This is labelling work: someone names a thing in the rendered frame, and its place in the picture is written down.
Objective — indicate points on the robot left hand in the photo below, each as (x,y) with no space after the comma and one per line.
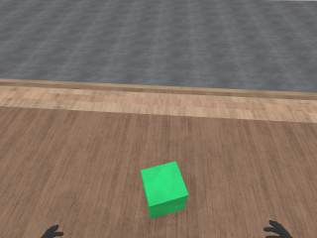
(50,233)

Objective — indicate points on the carton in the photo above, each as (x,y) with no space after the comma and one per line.
(164,188)

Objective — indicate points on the robot right hand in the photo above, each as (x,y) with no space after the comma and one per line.
(278,229)

